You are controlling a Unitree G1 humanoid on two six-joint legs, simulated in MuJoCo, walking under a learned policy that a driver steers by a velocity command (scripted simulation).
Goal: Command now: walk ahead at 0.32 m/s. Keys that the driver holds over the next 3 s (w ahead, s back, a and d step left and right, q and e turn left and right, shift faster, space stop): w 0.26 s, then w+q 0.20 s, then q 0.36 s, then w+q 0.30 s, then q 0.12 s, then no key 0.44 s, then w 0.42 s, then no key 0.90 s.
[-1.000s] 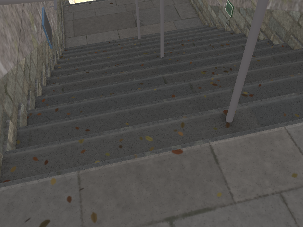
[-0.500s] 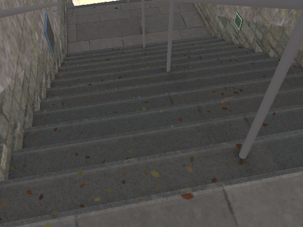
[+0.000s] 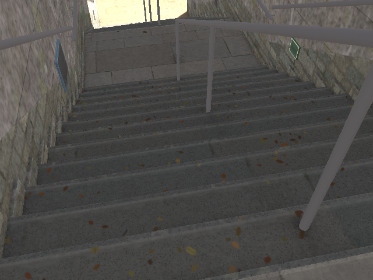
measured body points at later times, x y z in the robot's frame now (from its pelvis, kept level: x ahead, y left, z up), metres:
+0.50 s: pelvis +0.22 -0.04 +0.00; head +0.24 -0.05 +0.45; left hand +0.33 +0.21 -0.11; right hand +0.27 -0.29 -0.14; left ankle +0.08 +0.09 -0.64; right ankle +0.28 -0.13 -0.73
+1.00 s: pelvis +0.35 +0.03 +0.00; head +0.36 +0.05 +0.45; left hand +0.39 +0.34 -0.10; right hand +0.53 -0.19 -0.11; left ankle +0.32 +0.11 -0.73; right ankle +0.30 -0.13 -0.68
